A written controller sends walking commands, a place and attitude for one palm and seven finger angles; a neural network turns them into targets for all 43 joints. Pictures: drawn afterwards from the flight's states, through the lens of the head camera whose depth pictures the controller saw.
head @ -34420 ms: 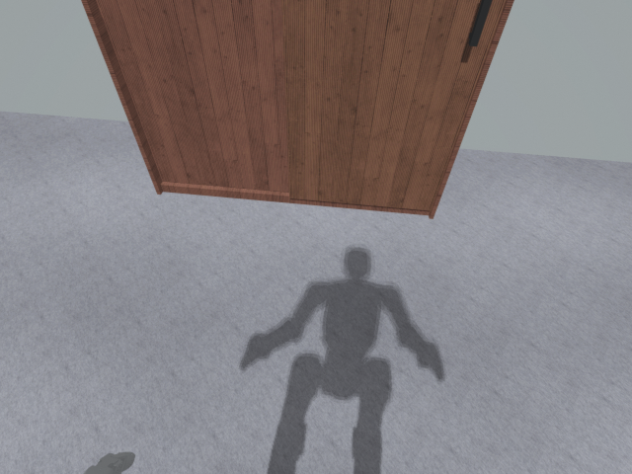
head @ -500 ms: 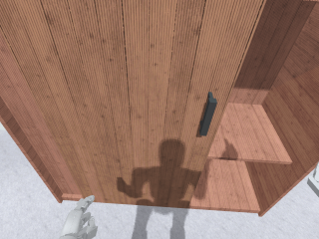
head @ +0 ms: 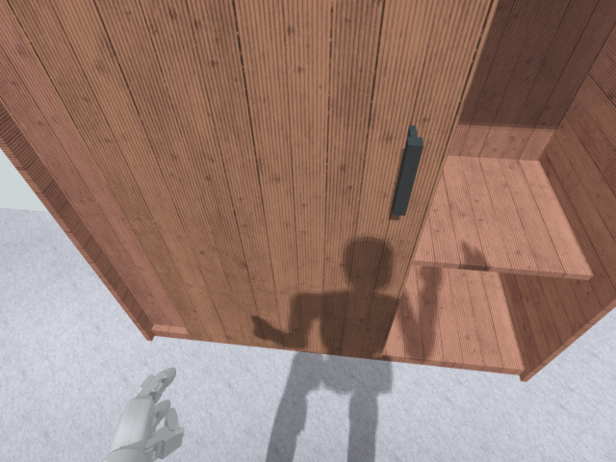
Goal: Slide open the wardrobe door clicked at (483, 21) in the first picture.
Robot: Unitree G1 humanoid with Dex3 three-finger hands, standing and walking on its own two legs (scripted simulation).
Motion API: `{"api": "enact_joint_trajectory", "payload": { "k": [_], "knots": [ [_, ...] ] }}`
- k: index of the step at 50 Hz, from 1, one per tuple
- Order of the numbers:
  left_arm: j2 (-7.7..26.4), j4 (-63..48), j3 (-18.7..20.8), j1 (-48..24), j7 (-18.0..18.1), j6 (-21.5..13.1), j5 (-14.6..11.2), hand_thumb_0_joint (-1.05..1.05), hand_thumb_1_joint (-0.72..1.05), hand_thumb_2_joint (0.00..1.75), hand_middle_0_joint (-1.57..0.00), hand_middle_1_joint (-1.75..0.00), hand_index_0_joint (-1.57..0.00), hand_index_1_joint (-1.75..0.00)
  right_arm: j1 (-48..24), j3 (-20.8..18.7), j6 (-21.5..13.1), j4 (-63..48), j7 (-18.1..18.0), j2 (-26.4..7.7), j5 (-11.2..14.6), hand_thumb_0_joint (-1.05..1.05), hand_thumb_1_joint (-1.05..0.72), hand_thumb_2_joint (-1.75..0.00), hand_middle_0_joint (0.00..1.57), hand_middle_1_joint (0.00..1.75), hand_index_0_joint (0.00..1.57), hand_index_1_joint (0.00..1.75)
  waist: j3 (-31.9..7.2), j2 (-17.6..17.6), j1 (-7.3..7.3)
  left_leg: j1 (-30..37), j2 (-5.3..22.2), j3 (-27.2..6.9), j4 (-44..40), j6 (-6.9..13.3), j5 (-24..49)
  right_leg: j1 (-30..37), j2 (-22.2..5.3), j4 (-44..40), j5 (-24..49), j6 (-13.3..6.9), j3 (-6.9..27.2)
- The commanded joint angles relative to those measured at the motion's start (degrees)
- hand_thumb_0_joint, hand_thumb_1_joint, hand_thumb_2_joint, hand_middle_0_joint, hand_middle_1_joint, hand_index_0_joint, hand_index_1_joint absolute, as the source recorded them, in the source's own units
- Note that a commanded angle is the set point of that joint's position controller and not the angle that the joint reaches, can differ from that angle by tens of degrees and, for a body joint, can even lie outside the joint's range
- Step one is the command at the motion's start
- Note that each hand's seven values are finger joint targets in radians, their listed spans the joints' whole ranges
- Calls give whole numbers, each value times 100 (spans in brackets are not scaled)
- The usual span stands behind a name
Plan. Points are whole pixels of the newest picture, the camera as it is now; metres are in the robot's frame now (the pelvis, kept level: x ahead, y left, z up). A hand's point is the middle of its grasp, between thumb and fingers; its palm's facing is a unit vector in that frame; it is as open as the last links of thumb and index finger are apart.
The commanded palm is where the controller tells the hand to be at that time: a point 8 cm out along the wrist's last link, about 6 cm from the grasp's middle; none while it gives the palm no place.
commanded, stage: step back with the hand held close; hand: right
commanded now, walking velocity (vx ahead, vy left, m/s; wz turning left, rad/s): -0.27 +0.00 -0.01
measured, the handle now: (405, 171) +0.53 -0.13 +0.09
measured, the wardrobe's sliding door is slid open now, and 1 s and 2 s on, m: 0.45 0.45 0.45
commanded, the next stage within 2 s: stop stepping back and stand still in 0.56 s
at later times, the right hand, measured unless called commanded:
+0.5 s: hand out of the picture +0.13 -0.28 +0.19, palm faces +0.51 +0.75 -0.43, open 7.4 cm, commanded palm +0.05 -0.30 +0.19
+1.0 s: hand out of the picture +0.07 -0.26 +0.18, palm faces +0.34 +0.82 -0.47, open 7.4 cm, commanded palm +0.01 -0.30 +0.19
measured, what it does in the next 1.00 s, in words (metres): walks backwards: left foot, then right foot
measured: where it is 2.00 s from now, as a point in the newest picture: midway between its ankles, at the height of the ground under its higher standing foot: outside the picture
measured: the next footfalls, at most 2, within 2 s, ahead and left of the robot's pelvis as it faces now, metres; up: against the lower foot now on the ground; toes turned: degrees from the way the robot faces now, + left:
left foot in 0.60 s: -0.14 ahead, +0.09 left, +0.00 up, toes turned +5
right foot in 0.78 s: -0.04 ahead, -0.08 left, +0.00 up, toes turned +0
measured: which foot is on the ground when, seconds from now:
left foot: down 0.00-0.36, up 0.38-0.58, down 0.60-1.00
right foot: down 0.00-0.60, up 0.62-0.76, down 0.78-1.00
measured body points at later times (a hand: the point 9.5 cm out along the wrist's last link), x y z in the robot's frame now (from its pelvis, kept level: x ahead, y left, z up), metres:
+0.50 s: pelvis -0.07 +0.00 -0.01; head -0.05 -0.03 +0.44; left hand +0.10 +0.23 -0.08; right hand +0.09 -0.31 +0.21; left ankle -0.08 +0.14 -0.67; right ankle +0.07 -0.09 -0.73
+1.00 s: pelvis -0.15 -0.01 +0.02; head -0.14 -0.04 +0.46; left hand -0.01 +0.24 -0.05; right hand +0.04 -0.30 +0.21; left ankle -0.17 +0.09 -0.71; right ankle -0.08 -0.08 -0.73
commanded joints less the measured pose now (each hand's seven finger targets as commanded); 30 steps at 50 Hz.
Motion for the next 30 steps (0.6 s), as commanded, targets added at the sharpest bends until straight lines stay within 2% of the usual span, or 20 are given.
{"api": "enact_joint_trajectory", "payload": {
  "k": [1,6,8,9,10,12,13,14,16,17,18,19,20,21,23,24,27,28,29,30],
  "knots": [
    [869,-832,363,-489,77,-515,3,0,90,90,-20,-30,-20,-30,-522,-572,-459,-1282,-118,-924,-74,0,-90,-90,20,30,20,30,-491,-606,43,1453,-59,-336,300,175,-527,-1731,-803,-1525,-2848,-335,1037],
    [840,-764,353,-434,62,-672,53,0,90,90,-20,-30,-20,-30,-655,-671,-586,-1393,-139,-983,-121,0,-90,-90,20,30,20,30,-434,-746,53,1349,-149,-446,510,211,-567,-1924,-830,-1474,-3111,-352,1142],
    [800,-735,360,-393,41,-696,71,0,90,90,-20,-30,-20,-30,-556,-745,-614,-1256,-138,-1005,-114,0,-90,-90,20,30,20,30,-357,-543,47,1133,-51,-662,283,284,-752,-1934,-675,-1141,-3042,-298,963],
    [778,-715,388,-345,36,-694,81,0,90,90,-20,-30,-20,-30,-495,-856,-621,-1218,-144,-1144,-83,0,-90,-90,20,30,20,30,-417,-161,40,830,95,-892,-82,366,-868,-1627,-500,-776,-2733,-207,800],
    [699,-682,363,-316,4,-686,75,0,90,90,-20,-30,-20,-30,-506,-712,-630,-1216,-128,-1037,-34,0,-90,-90,20,30,20,30,-399,159,73,290,373,-1177,-514,498,-1208,-1199,-301,-265,-2401,-82,590],
    [651,-481,358,-213,-57,-650,78,0,90,90,-20,-30,-20,-30,-651,-664,-666,-1309,-167,-1140,41,0,-90,-90,20,30,20,30,-457,671,131,-1140,1000,-1564,-1292,812,-1898,116,-3,1006,-1623,191,251],
    [610,-407,345,-187,-83,-622,82,0,90,90,-20,-30,-20,-30,-683,-626,-667,-1366,-192,-1152,68,0,-90,-90,20,30,20,30,-592,793,169,-1425,1168,-1477,-1367,870,-1852,533,17,1293,-1373,220,182],
    [620,-387,350,-187,-88,-603,95,0,90,90,-20,-30,-20,-30,-675,-695,-656,-1394,-213,-1228,82,0,-90,-90,20,30,20,30,-671,756,189,-1405,1099,-1292,-1250,829,-1493,674,20,1134,-1170,230,165],
    [684,-470,367,-255,-44,-594,32,0,90,90,-20,-30,-20,-30,-617,-705,-681,-1580,-212,-1232,116,0,-90,-90,20,30,20,30,-672,281,206,-1417,689,-815,-709,552,-1513,676,-226,273,-1484,105,549],
    [763,-557,362,-308,-4,-616,23,0,90,90,-20,-30,-20,-30,-603,-751,-724,-1699,-210,-1258,119,0,-90,-90,20,30,20,30,-504,-368,209,-1297,298,-566,-132,374,-1800,208,-583,-530,-2150,-48,1095],
    [873,-624,362,-427,34,-686,53,0,90,90,-20,-30,-20,-30,-544,-860,-753,-1749,-201,-1207,78,0,-90,-90,20,30,20,30,-529,-1575,183,-174,-317,-128,1426,145,-1623,-1144,-1368,-1966,-3501,-373,2097],
    [867,-657,408,-569,63,-789,107,0,90,90,-20,-30,-20,-30,-678,-992,-786,-1828,-201,-1275,12,0,-90,-90,20,30,20,30,-681,-2371,108,742,-803,19,3395,33,-1476,-2134,-2126,-2960,-4057,-756,3062],
    [646,-501,480,-408,40,-858,136,0,90,90,-20,-30,-20,-30,-731,-1168,-794,-1873,-204,-1454,60,0,-90,-90,20,30,20,30,-812,-1621,128,283,-694,-267,4169,103,-1765,-1590,-2121,-2750,-2951,-765,2724],
    [675,-399,542,-453,-35,-942,86,0,90,90,-20,-30,-20,-30,-673,-1056,-832,-1780,-192,-1323,90,0,-90,-90,20,30,20,30,-914,-918,36,-105,-673,-326,4011,133,-1881,-846,-1938,-2263,-2191,-706,2254],
    [714,-353,597,-469,-151,-991,39,0,90,90,-20,-30,-20,-30,-160,-870,-737,-1348,-188,-1027,207,0,-90,-90,20,30,20,30,-920,-1244,-22,110,-607,85,3197,181,-2024,-550,-1737,-2218,-2206,-510,1532],
    [666,-387,560,-469,-160,-1026,44,0,90,90,-20,-30,-20,-30,-120,-818,-724,-1329,-184,-1013,225,0,-90,-90,20,30,20,30,-801,-1417,-24,342,-522,151,2483,222,-2054,-609,-1711,-2284,-2189,-502,1514],
    [618,-267,441,-453,-164,-991,86,0,90,90,-20,-30,-20,-30,-292,-513,-635,-1434,-130,-955,273,0,-90,-90,20,30,20,30,-905,-1307,7,799,-520,415,80,411,-2070,-89,-1514,-2209,-2153,67,1177],
    [594,-226,441,-434,-170,-947,123,0,90,90,-20,-30,-20,-30,-431,-466,-629,-1447,-101,-1007,241,0,-90,-90,20,30,20,30,-824,-1005,0,710,-251,149,-859,550,-1852,45,-1210,-1672,-1865,313,818],
    [508,-184,438,-390,-184,-862,144,0,90,90,-20,-30,-20,-30,-487,-576,-648,-1540,-105,-1214,174,0,-90,-90,20,30,20,30,-804,-449,30,135,568,-943,-1652,855,-1548,408,-826,-432,-1107,454,395],
    [348,-164,337,-518,-167,-802,165,0,90,90,-20,-30,-20,-30,-836,-574,-703,-1670,-131,-1429,147,0,-90,-90,20,30,20,30,-741,757,-21,-729,1784,-2282,-2197,1239,-848,637,-263,1358,-807,661,-31]
  ]
}}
